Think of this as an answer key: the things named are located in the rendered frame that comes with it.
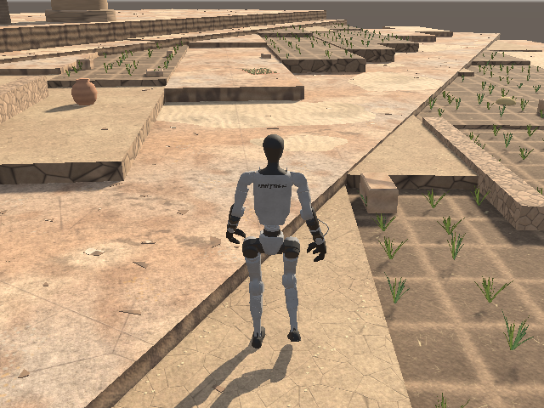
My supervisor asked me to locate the left robot upper arm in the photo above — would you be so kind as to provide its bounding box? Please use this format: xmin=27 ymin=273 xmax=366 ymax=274
xmin=231 ymin=171 xmax=256 ymax=218

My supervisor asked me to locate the right robot thigh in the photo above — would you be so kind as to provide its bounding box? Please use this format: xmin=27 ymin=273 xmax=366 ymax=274
xmin=282 ymin=236 xmax=300 ymax=288

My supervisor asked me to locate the robot left forearm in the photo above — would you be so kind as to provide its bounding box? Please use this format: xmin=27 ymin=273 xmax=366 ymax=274
xmin=227 ymin=204 xmax=241 ymax=233

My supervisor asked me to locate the robot right forearm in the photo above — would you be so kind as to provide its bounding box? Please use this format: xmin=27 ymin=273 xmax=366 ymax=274
xmin=306 ymin=207 xmax=325 ymax=245

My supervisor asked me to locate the left robot hand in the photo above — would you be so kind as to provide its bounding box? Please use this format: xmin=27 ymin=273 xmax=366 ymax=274
xmin=226 ymin=229 xmax=246 ymax=244

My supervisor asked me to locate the right robot hand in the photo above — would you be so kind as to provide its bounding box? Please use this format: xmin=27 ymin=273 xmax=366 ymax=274
xmin=307 ymin=241 xmax=326 ymax=262

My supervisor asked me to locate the humanoid robot torso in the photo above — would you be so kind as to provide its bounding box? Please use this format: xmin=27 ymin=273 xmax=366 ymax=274
xmin=253 ymin=167 xmax=293 ymax=255

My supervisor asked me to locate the right robot upper arm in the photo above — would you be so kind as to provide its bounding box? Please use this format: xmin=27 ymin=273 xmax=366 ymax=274
xmin=291 ymin=172 xmax=314 ymax=220

